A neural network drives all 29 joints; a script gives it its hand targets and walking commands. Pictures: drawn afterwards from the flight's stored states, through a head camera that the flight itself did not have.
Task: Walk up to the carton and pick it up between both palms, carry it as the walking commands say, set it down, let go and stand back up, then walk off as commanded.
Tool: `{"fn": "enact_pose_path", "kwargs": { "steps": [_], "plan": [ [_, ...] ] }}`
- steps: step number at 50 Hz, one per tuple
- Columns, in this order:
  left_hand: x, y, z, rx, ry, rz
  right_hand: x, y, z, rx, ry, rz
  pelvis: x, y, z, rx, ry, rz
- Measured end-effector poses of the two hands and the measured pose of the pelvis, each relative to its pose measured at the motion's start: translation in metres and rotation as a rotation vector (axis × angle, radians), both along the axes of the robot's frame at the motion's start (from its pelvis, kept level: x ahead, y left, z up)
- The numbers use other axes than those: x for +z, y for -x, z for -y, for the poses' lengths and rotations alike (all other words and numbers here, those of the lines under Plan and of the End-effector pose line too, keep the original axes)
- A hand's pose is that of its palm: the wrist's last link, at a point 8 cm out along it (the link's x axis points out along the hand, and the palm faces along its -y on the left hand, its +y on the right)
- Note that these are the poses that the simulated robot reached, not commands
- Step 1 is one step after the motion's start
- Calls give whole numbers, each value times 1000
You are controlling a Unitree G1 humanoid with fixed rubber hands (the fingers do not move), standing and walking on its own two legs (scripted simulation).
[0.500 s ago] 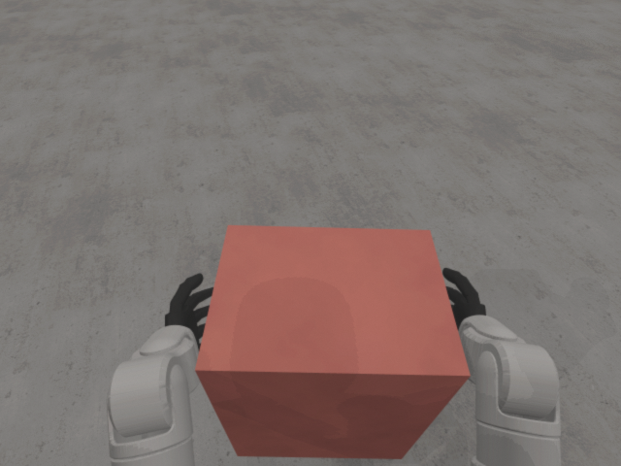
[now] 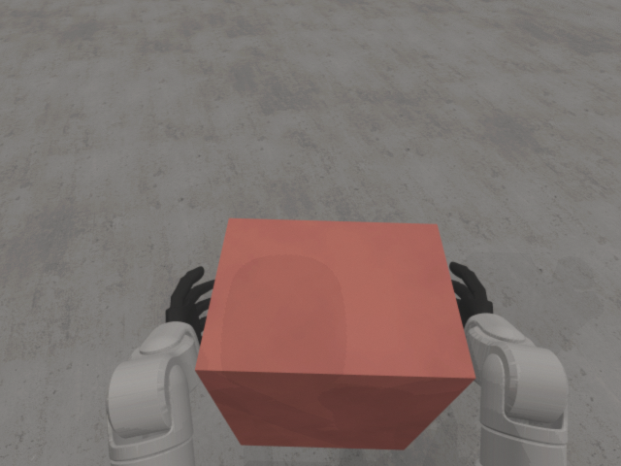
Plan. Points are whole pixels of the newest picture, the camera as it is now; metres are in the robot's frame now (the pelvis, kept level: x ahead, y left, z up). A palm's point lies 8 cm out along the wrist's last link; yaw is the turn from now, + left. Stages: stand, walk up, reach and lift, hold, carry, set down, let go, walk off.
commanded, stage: carry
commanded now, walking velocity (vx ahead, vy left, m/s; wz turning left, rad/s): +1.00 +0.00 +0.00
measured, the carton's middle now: (327, 348) +0.27 +0.00 +0.01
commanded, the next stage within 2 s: none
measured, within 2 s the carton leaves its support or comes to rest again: neither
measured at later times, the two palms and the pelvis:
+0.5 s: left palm (226, 131) +0.69 +0.18 +0.06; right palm (396, 129) +0.68 -0.15 +0.06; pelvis +0.43 +0.02 -0.02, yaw -1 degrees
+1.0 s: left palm (234, 26) +1.17 +0.22 +0.07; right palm (353, 28) +1.16 -0.11 +0.07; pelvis +0.90 +0.07 +0.00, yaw -3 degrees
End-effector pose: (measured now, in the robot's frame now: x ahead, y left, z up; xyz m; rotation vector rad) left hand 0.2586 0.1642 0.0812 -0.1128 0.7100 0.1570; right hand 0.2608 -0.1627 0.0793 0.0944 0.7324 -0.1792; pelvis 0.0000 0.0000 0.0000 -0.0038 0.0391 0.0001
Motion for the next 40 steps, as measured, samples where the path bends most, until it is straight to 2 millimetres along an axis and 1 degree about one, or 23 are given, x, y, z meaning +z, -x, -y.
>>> {"fn": "enact_pose_path", "kwargs": {
  "steps": [3, 7, 10, 12, 16, 20, 22, 25, 26, 30, 33, 36, 38, 40],
  "plan": [
    [5, -42, -3, 3, -6, 4, 3, -43, -3, 3, -5, 5, 3, -43, -3, 5, -4, 6],
    [6, -105, -13, 4, -9, 24, 3, -107, -13, 4, -8, 25, -2, -108, -13, 8, -4, 22],
    [-3, -159, -25, 0, 2, 42, -3, -159, -25, -1, 0, 42, -14, -162, -25, 2, -3, 17],
    [-9, -197, -29, -6, 16, 23, -8, -191, -29, -18, -1, 23, -15, -198, -32, -26, -24, 8],
    [-6, -268, -29, -36, 4, -6, -8, -254, -29, -44, -8, -5, -6, -262, -39, -50, -10, -34],
    [-10, -340, -21, -60, 10, -17, -8, -319, -21, -68, 2, -17, -3, -328, -36, -65, -4, -53],
    [-14, -376, -18, -53, 16, -11, -10, -358, -19, -62, 10, -11, -6, -364, -32, -54, 0, -42],
    [-22, -432, -15, -26, 13, 15, -19, -423, -15, -33, 7, 14, -20, -425, -21, -24, 4, -14],
    [-22, -449, -15, -15, 7, 16, -21, -443, -15, -22, 2, 15, -21, -445, -18, -15, 21, 2],
    [-17, -516, -17, 6, 3, -2, -16, -517, -17, 1, -2, -2, -11, -515, -16, 5, 17, 10],
    [-9, -568, -24, 18, -3, -1, -10, -573, -24, 13, -8, -1, -4, -568, -20, 19, 10, 10],
    [-3, -623, -33, 26, -13, 10, -8, -630, -33, 21, -18, 10, -3, -625, -28, 28, 1, 19],
    [-1, -663, -40, 27, -18, 20, -8, -671, -40, 22, -24, 20, -4, -667, -36, 29, -3, 20],
    [-4, -708, -48, 21, -19, 33, -12, -714, -48, 15, -25, 34, -11, -710, -45, 25, -6, 6]
  ]
}}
